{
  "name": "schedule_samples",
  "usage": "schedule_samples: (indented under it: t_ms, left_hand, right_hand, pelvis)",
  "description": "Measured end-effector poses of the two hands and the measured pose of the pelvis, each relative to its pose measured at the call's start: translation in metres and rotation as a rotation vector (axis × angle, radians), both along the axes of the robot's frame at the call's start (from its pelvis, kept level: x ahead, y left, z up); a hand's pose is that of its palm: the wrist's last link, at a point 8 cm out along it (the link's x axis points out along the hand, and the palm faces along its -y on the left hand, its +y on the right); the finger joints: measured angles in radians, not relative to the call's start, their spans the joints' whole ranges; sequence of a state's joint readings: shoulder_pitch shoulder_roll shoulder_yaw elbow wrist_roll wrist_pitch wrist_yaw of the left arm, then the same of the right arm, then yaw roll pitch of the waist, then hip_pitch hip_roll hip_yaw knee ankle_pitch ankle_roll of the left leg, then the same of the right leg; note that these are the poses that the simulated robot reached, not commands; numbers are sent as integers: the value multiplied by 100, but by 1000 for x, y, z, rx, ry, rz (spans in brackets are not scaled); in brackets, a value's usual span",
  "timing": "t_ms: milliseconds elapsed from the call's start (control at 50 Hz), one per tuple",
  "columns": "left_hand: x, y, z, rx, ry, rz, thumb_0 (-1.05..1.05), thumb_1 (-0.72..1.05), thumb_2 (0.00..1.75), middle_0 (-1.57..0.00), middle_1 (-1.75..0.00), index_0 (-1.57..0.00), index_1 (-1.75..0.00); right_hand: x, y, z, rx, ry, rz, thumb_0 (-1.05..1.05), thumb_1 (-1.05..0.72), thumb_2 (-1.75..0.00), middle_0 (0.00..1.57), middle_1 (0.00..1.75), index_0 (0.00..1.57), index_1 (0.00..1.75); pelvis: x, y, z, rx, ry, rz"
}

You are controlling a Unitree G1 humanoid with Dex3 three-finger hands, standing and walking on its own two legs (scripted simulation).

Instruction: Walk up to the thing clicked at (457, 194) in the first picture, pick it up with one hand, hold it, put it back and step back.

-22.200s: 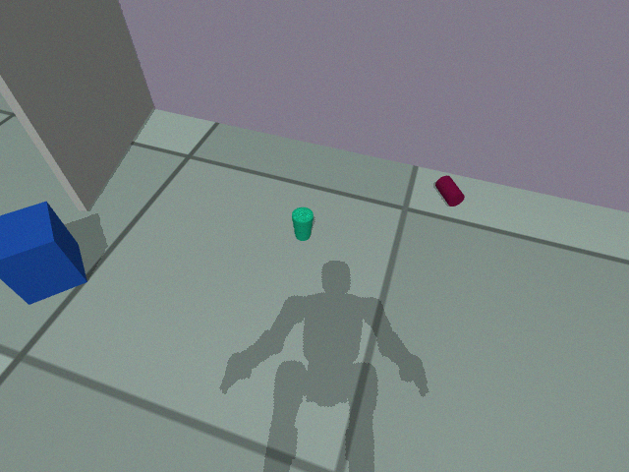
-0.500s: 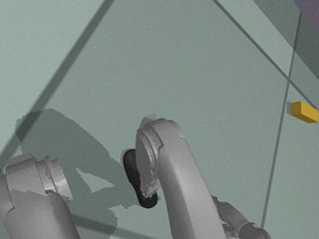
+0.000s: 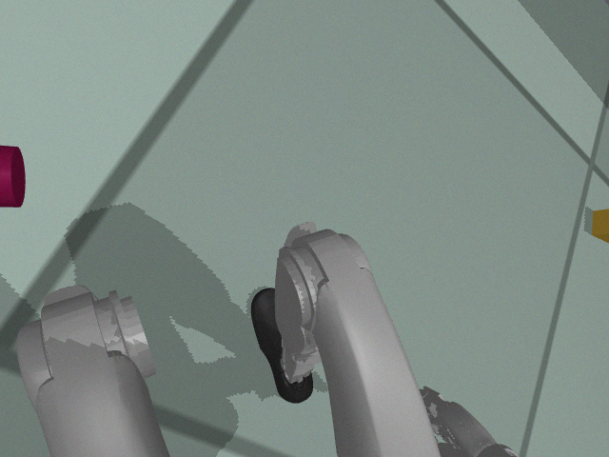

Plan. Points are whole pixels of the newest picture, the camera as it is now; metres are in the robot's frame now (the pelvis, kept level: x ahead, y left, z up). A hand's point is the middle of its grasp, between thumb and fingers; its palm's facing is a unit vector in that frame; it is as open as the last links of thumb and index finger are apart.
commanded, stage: settle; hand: left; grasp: from above
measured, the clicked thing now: out of the picture +0.46 +0.29 -0.25
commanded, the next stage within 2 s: lift in 0.44 s
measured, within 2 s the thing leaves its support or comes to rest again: neither
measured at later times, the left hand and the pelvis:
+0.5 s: hand out of the picture +0.43 +0.30 -0.14, palm faces -0.52 -0.01 -0.86, open 10.1 cm; pelvis -0.01 +0.00 +0.03, yaw +5 degrees
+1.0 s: hand out of the picture +0.39 +0.31 -0.04, palm faces -0.53 -0.06 -0.85, open 10.2 cm; pelvis -0.01 +0.00 +0.09, yaw +8 degrees
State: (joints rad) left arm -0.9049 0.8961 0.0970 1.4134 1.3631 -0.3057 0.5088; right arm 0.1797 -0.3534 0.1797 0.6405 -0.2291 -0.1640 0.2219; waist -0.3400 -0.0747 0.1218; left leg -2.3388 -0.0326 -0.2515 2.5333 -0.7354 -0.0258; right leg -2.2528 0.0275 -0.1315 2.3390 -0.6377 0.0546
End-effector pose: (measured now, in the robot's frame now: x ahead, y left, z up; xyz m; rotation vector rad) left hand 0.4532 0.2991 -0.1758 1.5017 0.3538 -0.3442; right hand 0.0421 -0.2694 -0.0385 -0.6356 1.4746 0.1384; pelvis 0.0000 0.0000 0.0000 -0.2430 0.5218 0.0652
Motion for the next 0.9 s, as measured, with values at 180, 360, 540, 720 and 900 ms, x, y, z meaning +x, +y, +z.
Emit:
schedule_samples:
  t_ms: [180,360,540,720,900]
  left_hand:
    - [-4,9,48,42,-15,4,0,2,41,-66,-44,-74,-43]
    - [-11,11,85,55,72,10,0,1,42,-68,-41,-76,-40]
    - [-14,4,97,14,85,-39,-1,-2,49,-67,-44,-74,-44]
    - [-17,6,119,11,33,-29,-2,-3,53,-64,-48,-71,-49]
    - [-35,13,159,12,100,13,-3,-4,56,-63,-51,-70,-52]
  right_hand:
    - [31,-4,-6,15,-84,-48,0,-91,-90,20,30,20,30]
    - [54,4,-10,49,-149,-65,0,-91,-90,20,30,20,30]
    - [36,-3,-2,0,-120,-89,0,-92,-91,20,30,20,30]
    - [15,-11,7,-40,-84,-164,0,-92,-91,20,30,20,30]
    - [26,-3,21,-1,-113,-220,0,-92,-91,20,30,20,30]
  pelvis:
    - [1,2,12,15,51,20]
    - [-4,1,28,38,64,42]
    - [-12,-2,34,45,49,52]
    - [-14,-2,42,55,65,56]
    - [-10,0,71,79,99,64]
